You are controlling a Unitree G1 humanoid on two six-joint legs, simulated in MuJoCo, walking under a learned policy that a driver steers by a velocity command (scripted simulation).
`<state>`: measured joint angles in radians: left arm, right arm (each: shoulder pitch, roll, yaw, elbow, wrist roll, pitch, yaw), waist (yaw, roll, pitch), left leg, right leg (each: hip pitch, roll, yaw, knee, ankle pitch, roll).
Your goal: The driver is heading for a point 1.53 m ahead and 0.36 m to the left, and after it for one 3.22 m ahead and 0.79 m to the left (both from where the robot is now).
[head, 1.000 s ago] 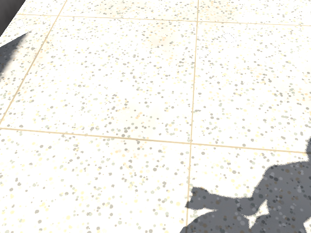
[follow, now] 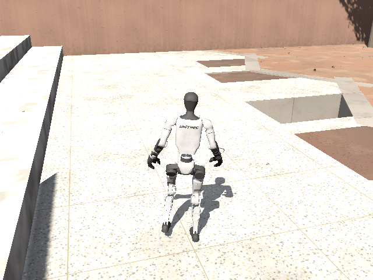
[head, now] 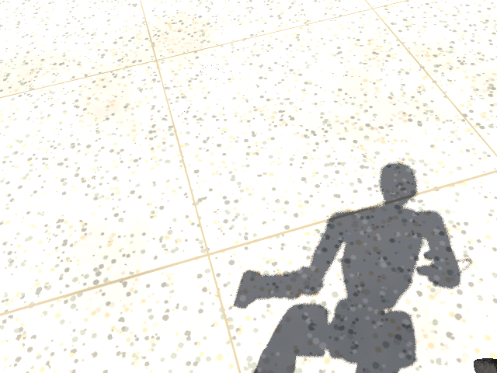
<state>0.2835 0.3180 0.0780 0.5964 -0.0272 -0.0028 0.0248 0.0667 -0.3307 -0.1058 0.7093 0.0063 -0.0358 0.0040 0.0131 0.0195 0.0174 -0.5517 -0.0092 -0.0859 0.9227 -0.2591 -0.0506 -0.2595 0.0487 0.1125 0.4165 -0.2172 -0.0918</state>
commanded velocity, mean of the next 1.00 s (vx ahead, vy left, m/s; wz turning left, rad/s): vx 0.67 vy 0.00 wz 0.41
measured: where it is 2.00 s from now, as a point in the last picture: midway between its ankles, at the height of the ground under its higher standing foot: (231, 242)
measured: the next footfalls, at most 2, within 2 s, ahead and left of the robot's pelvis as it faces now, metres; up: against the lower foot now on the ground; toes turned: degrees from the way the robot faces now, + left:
left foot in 0.28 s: +0.21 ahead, +0.12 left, +0.00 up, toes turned -5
right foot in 0.72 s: +0.67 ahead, -0.02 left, +0.00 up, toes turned +15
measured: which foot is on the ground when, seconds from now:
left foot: up 0.00-0.26, down 0.28-0.70, up 0.72-1.00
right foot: down 0.00-0.30, up 0.32-0.70, down 0.72-1.00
